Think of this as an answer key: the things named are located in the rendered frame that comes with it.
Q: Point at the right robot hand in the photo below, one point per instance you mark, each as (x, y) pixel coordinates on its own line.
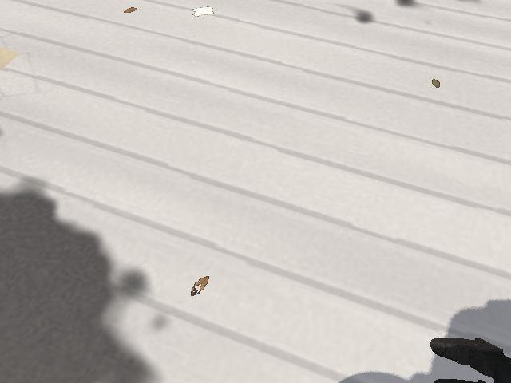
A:
(479, 354)

